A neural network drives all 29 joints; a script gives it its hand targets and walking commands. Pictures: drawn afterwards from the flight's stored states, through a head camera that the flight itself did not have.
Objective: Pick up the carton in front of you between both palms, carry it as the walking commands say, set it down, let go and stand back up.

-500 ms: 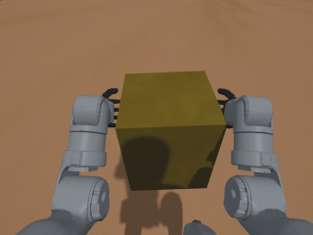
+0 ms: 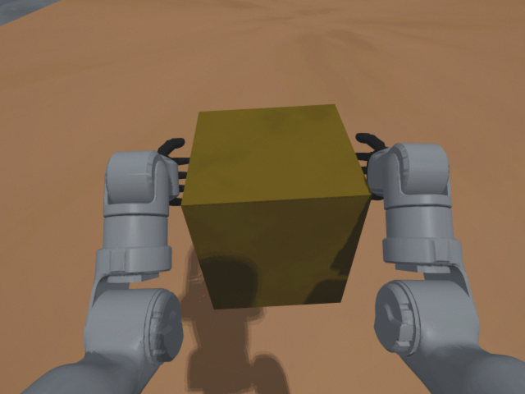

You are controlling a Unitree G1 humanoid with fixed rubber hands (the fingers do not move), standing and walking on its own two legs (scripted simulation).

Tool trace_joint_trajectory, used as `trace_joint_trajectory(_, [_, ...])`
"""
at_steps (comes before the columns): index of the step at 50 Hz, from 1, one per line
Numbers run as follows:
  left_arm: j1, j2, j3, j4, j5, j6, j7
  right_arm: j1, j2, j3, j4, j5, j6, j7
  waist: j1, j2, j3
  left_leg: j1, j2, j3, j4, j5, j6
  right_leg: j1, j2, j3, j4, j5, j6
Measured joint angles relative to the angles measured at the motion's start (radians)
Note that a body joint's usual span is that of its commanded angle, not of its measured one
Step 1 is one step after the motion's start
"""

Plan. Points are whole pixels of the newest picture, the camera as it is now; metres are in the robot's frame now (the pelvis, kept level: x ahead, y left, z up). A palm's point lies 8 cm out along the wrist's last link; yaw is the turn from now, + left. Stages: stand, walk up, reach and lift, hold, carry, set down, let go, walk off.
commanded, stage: carry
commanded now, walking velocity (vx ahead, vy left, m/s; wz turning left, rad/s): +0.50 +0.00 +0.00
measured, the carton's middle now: (272, 210) +0.37 +0.00 +0.12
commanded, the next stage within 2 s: none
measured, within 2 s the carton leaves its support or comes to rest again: neither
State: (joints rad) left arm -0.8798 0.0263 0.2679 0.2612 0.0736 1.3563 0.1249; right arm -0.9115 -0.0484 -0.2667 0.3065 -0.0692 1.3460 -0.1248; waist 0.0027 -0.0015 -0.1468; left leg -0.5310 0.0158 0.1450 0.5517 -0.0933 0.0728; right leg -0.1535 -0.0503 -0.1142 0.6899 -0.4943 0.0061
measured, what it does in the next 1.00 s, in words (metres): walks ahead: right foot, then left foot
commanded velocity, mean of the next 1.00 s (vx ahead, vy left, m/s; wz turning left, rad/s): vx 0.50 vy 0.00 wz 0.00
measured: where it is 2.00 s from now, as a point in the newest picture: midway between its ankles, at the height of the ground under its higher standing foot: (263, 234)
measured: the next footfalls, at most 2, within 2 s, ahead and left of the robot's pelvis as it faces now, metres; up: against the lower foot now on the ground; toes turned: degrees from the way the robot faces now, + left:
right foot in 0.48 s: +0.41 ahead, -0.12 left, +0.00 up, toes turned -9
left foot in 0.92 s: +0.75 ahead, +0.11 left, +0.00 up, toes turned +12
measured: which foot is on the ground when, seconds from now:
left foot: down 0.00-0.50, up 0.52-0.90, down 0.92-1.00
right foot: down 0.00-0.00, up 0.02-0.46, down 0.48-0.96, up 0.98-1.00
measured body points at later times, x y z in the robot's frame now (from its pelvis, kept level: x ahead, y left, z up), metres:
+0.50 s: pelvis +0.28 -0.03 +0.01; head +0.30 -0.03 +0.46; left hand +0.63 +0.13 +0.12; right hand +0.62 -0.18 +0.11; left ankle +0.13 +0.08 -0.70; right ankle +0.38 -0.12 -0.72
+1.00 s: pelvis +0.61 +0.01 +0.00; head +0.57 +0.02 +0.45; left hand +0.88 +0.17 +0.09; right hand +0.88 -0.14 +0.10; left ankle +0.71 +0.10 -0.72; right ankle +0.41 -0.11 -0.66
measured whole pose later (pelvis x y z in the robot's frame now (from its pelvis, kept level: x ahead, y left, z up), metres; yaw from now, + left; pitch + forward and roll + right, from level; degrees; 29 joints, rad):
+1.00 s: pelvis +0.61 +0.01 +0.00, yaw -1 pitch +3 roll +1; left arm -0.19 -0.11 0.14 -0.26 0.11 1.25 0.09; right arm -0.21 0.14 -0.11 -0.22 -0.13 1.23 -0.10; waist -0.01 -0.04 -0.17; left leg -0.48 0.05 0.24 0.58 -0.14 0.09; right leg -0.14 -0.10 -0.07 0.90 -0.48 0.02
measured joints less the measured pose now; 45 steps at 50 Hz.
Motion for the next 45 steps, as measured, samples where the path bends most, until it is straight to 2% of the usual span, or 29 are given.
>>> trace_joint_trajectory(2, [0.019,0.012,0.007,0.036,-0.002,-0.020,-0.007,0.020,0.024,0.007,0.038,-0.016,-0.030,0.000,-0.016,-0.012,0.014,0.012,-0.003,0.007,0.047,-0.059,0.015,-0.118,0.016,0.064,0.274,0.020,0.003])
trace_joint_trajectory(4, [0.049,0.008,0.002,0.055,-0.001,-0.029,-0.007,0.068,0.040,0.011,0.040,-0.020,-0.042,0.000,-0.019,-0.009,0.034,0.055,0.000,0.005,0.021,-0.076,0.013,-0.236,0.032,0.083,0.451,0.056,-0.007])
trace_joint_trajectory(7, [0.093,-0.002,-0.023,0.037,0.003,-0.035,-0.007,0.145,0.053,0.017,-0.012,-0.013,-0.048,0.000,-0.017,-0.013,0.071,0.126,-0.003,0.000,-0.060,-0.074,0.011,-0.378,0.009,0.081,0.472,0.152,-0.005])
trace_joint_trajectory(12, [0.146,-0.017,-0.052,-0.061,-0.010,-0.071,0.000,0.221,0.075,0.013,-0.137,-0.013,-0.082,0.000,-0.007,-0.023,0.124,0.236,-0.013,-0.008,-0.188,-0.073,0.006,-0.519,-0.045,0.082,0.287,0.252,0.030])
trace_joint_trajectory(16, [0.187,-0.033,-0.054,-0.139,-0.011,-0.103,0.000,0.269,0.100,0.009,-0.223,-0.020,-0.116,0.000,0.004,-0.032,0.134,0.329,-0.011,-0.014,-0.264,-0.098,-0.014,-0.529,-0.055,0.059,0.088,0.331,0.037])
trace_joint_trajectory(21, [0.276,-0.065,-0.050,-0.240,-0.014,-0.127,0.000,0.350,0.142,0.011,-0.323,-0.037,-0.137,0.001,0.012,-0.031,0.103,0.446,-0.001,-0.017,-0.280,-0.195,-0.053,-0.428,-0.013,0.001,-0.163,0.433,0.015])
trace_joint_trajectory(23, [0.317,-0.085,-0.050,-0.275,-0.006,-0.133,-0.004,0.393,0.155,0.016,-0.365,-0.046,-0.138,0.006,0.006,-0.021,0.082,0.475,0.008,-0.024,-0.218,-0.270,-0.072,-0.340,0.010,-0.044,-0.282,0.476,0.000])
trace_joint_trajectory(24, [0.338,-0.101,-0.052,-0.287,0.002,-0.140,-0.007,0.418,0.156,0.020,-0.385,-0.049,-0.138,0.009,0.001,-0.010,0.069,0.464,0.017,-0.033,-0.138,-0.320,-0.081,-0.300,0.018,-0.061,-0.308,0.479,-0.034])
trace_joint_trajectory(25, [0.363,-0.123,-0.056,-0.295,0.016,-0.157,-0.010,0.442,0.148,0.023,-0.399,-0.046,-0.142,0.014,0.000,0.019,0.062,0.420,0.043,-0.044,-0.008,-0.325,-0.085,-0.294,0.031,-0.077,-0.275,0.445,-0.067])
trace_joint_trajectory(26, [0.390,-0.144,-0.062,-0.301,0.032,-0.169,-0.012,0.469,0.143,0.024,-0.410,-0.042,-0.145,0.020,0.001,0.032,0.060,0.357,0.047,-0.066,0.151,-0.330,-0.089,-0.289,0.033,-0.084,-0.242,0.402,-0.081])
trace_joint_trajectory(28, [0.460,-0.181,-0.072,-0.333,0.057,-0.174,-0.014,0.529,0.145,0.028,-0.431,-0.035,-0.144,0.029,-0.007,0.028,0.058,0.224,0.028,-0.091,0.420,-0.356,-0.085,-0.252,0.022,-0.085,-0.233,0.344,-0.080])
trace_joint_trajectory(30, [0.548,-0.205,-0.079,-0.392,0.068,-0.171,-0.016,0.589,0.161,0.041,-0.459,-0.031,-0.142,0.032,-0.015,0.022,0.059,0.120,0.027,-0.084,0.508,-0.322,-0.083,-0.193,0.014,-0.080,-0.275,0.329,-0.059])
trace_joint_trajectory(33, [0.639,-0.175,-0.121,-0.474,0.054,-0.160,-0.024,0.663,0.197,0.084,-0.518,-0.049,-0.149,0.027,-0.017,0.018,0.066,0.013,0.053,-0.072,0.431,-0.245,-0.096,-0.099,0.015,-0.071,-0.350,0.315,-0.058])
trace_joint_trajectory(37, [0.693,-0.164,-0.142,-0.560,0.033,-0.156,-0.033,0.728,0.185,0.149,-0.615,-0.050,-0.143,0.023,-0.004,0.023,0.061,-0.068,0.083,-0.058,0.230,-0.122,-0.112,0.021,0.022,-0.064,-0.422,0.279,-0.046])
trace_joint_trajectory(42, [0.712,-0.161,-0.161,-0.602,0.032,-0.136,-0.036,0.748,0.182,0.160,-0.669,-0.051,-0.113,0.023,0.003,0.017,0.013,-0.064,0.075,-0.011,0.018,0.039,-0.090,0.167,0.019,-0.064,-0.455,0.186,-0.011])
trace_joint_trajectory(45, [0.708,-0.162,-0.159,-0.595,0.038,-0.116,-0.037,0.742,0.183,0.155,-0.656,-0.051,-0.096,0.023,0.010,0.002,-0.019,-0.005,0.056,0.033,-0.060,0.056,-0.069,0.238,0.006,-0.054,-0.416,0.093,0.020])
